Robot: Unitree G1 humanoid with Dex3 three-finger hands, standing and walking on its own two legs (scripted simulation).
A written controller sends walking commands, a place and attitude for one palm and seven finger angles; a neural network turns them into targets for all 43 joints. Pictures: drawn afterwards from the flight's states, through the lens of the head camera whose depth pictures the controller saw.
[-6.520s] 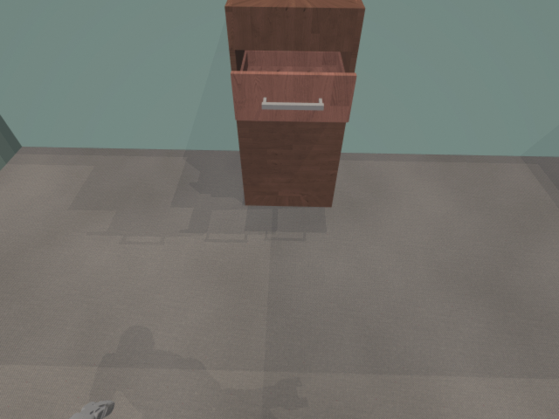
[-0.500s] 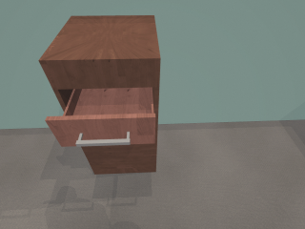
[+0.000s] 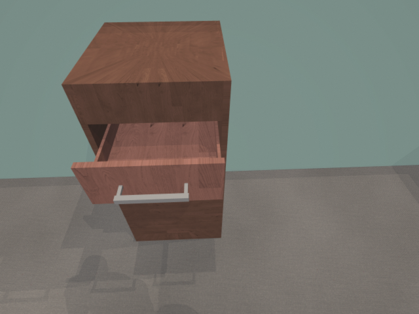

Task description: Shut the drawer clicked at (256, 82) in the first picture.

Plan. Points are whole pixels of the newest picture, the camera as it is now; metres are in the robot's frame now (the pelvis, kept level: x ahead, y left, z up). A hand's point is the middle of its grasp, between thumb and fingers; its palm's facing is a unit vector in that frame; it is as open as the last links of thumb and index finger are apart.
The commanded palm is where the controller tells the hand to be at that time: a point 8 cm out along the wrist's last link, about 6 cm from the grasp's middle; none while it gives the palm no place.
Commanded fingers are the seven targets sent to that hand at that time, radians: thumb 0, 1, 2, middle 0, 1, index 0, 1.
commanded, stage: look again from close up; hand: left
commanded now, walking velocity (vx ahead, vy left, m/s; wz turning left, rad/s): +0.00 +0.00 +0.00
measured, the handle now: (152, 193) +0.43 +0.18 -0.08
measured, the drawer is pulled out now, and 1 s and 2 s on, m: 0.17 0.17 0.17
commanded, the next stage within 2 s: raise the hand and make a fist in 0.22 s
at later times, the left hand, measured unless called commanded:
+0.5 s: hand out of the picture +0.14 +0.21 -0.07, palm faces +0.19 -0.95 -0.25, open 7.0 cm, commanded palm +0.11 +0.21 -0.06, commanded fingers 0.00 0.90 0.90 -0.40 -0.52 -0.40 -0.52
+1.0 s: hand (144, 287) +0.17 +0.13 +0.00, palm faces +0.09 -0.99 -0.05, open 4.6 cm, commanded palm +0.15 +0.20 -0.03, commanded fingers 0.00 0.90 0.90 -0.90 -1.06 -0.90 -1.06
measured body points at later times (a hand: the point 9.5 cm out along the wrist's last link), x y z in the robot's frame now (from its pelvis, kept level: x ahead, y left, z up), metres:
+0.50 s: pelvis +0.01 +0.03 -0.01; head +0.01 +0.00 +0.44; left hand +0.13 +0.26 -0.05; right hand +0.08 -0.23 -0.14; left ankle -0.01 +0.09 -0.74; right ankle +0.00 -0.08 -0.74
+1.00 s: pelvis -0.04 -0.03 -0.10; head +0.03 -0.04 +0.34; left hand +0.16 +0.18 +0.00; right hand +0.20 -0.21 -0.18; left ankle -0.01 +0.09 -0.74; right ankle +0.00 -0.08 -0.74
